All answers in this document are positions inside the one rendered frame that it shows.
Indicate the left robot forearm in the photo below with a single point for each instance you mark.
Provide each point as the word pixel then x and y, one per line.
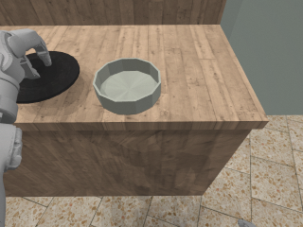
pixel 12 49

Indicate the knob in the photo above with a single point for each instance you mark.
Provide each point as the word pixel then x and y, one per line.
pixel 38 64

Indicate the left robot upper arm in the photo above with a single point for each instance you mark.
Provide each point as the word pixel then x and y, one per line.
pixel 10 158

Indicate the left robot hand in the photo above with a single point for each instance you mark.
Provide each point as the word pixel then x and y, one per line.
pixel 31 39

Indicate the lid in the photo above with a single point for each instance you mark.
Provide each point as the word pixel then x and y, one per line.
pixel 54 80

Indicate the pot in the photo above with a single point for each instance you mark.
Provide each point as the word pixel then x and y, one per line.
pixel 127 85

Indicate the table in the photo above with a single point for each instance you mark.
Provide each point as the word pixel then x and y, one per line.
pixel 73 147

